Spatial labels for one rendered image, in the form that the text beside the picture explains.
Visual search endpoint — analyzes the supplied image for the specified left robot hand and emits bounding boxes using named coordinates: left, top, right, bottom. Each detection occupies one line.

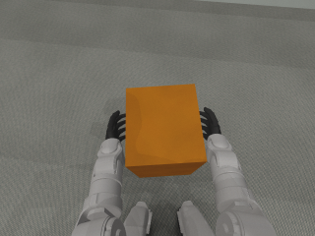
left=105, top=110, right=126, bottom=142

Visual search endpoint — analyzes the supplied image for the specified right robot upper arm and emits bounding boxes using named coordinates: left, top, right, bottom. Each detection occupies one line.
left=216, top=209, right=277, bottom=236

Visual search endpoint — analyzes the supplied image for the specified right robot hand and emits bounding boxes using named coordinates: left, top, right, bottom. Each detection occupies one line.
left=199, top=107, right=221, bottom=141

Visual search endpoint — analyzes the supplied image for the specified right robot forearm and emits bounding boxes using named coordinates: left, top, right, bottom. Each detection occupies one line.
left=206, top=134, right=277, bottom=235

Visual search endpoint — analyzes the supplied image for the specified carton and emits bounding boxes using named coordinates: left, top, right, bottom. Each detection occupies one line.
left=125, top=84, right=208, bottom=178

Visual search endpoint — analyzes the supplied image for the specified robot thigh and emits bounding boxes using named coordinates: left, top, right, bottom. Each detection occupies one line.
left=123, top=206, right=153, bottom=236
left=177, top=206, right=216, bottom=236

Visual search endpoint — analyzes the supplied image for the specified left robot upper arm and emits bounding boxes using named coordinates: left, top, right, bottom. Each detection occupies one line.
left=71, top=215, right=127, bottom=236

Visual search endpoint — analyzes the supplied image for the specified left robot forearm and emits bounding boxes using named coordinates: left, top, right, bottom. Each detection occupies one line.
left=74, top=138, right=126, bottom=230

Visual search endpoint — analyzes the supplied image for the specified left robot thigh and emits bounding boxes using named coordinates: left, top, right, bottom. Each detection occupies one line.
left=123, top=206, right=153, bottom=236

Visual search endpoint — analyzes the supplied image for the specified right robot thigh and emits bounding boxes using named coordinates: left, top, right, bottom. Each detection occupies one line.
left=177, top=206, right=216, bottom=236

